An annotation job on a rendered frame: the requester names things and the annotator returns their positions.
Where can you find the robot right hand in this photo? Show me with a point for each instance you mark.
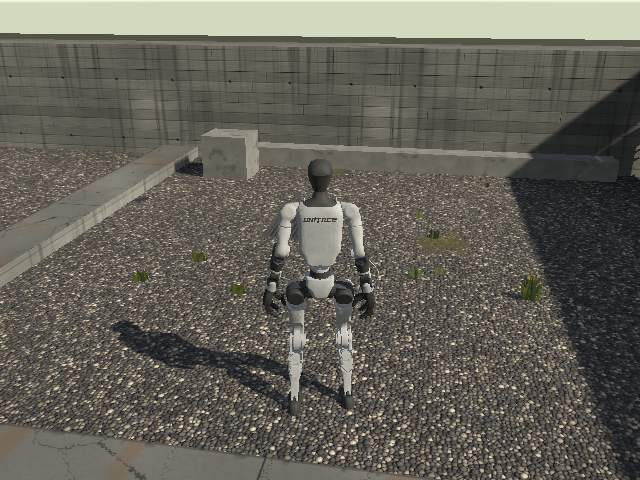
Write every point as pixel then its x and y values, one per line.
pixel 369 304

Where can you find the robot right upper arm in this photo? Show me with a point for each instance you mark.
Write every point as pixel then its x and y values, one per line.
pixel 351 212

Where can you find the right robot forearm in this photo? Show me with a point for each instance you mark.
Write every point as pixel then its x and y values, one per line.
pixel 363 272

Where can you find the right robot foot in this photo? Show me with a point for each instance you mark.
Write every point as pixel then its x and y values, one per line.
pixel 347 401

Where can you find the robot left upper arm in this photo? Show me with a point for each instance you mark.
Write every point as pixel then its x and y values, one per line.
pixel 288 212

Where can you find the left robot forearm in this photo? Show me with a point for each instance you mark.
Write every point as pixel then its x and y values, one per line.
pixel 275 270

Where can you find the robot right shin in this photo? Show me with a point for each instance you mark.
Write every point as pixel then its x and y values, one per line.
pixel 345 355

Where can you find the robot left hand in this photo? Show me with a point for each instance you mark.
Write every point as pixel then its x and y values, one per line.
pixel 268 302

